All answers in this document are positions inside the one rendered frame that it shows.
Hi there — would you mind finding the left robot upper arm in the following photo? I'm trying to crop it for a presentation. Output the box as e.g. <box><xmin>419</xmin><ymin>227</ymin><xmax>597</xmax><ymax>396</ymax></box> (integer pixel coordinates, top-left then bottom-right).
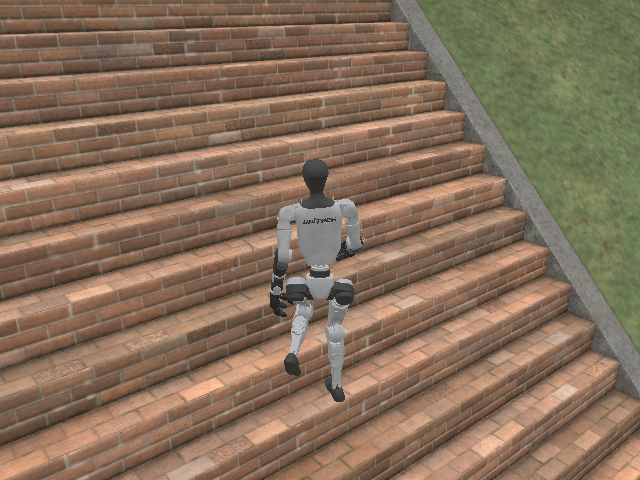
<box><xmin>277</xmin><ymin>204</ymin><xmax>297</xmax><ymax>263</ymax></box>

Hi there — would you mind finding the right robot forearm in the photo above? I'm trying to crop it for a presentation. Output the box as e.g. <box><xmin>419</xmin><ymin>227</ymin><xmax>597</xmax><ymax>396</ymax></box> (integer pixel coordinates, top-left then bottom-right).
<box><xmin>345</xmin><ymin>236</ymin><xmax>363</xmax><ymax>254</ymax></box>

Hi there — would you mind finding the right robot hand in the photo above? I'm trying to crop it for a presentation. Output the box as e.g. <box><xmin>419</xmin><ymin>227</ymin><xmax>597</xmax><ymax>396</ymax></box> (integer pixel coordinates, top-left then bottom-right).
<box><xmin>336</xmin><ymin>241</ymin><xmax>355</xmax><ymax>261</ymax></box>

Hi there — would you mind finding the robot left thigh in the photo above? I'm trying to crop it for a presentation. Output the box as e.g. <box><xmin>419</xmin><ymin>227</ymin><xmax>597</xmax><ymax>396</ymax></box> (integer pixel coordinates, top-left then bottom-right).
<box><xmin>286</xmin><ymin>277</ymin><xmax>313</xmax><ymax>321</ymax></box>

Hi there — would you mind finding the robot head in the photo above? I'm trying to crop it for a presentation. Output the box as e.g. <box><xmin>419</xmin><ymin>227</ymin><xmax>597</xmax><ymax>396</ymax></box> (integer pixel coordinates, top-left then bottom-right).
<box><xmin>300</xmin><ymin>159</ymin><xmax>335</xmax><ymax>209</ymax></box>

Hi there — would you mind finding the left robot forearm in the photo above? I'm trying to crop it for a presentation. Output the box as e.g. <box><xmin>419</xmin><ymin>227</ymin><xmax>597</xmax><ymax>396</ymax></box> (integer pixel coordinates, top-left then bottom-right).
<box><xmin>270</xmin><ymin>248</ymin><xmax>288</xmax><ymax>295</ymax></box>

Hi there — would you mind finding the right robot upper arm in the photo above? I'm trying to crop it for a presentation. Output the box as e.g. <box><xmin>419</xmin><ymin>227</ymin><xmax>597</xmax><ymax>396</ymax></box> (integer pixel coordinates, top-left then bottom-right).
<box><xmin>337</xmin><ymin>199</ymin><xmax>362</xmax><ymax>250</ymax></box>

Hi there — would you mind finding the left robot hand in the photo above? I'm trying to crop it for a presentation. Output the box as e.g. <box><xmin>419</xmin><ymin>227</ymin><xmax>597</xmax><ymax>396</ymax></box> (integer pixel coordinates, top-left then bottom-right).
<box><xmin>270</xmin><ymin>292</ymin><xmax>293</xmax><ymax>317</ymax></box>

